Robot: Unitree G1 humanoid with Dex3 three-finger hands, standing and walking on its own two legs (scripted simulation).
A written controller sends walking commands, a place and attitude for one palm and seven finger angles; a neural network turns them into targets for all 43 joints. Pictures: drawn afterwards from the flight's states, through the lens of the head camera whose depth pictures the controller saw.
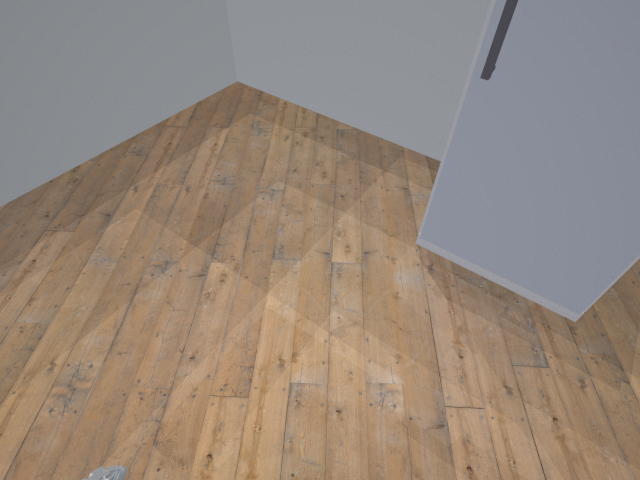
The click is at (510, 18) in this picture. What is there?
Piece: fridge door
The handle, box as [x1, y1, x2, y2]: [480, 0, 517, 79]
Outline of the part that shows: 517,0 506,0 480,77 481,78 488,79 490,77 491,72 494,69 494,64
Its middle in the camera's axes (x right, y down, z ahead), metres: +0.44 -0.51 +0.92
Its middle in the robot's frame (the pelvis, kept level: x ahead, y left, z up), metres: +1.07 -0.39 +0.15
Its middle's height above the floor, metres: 0.92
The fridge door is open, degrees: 0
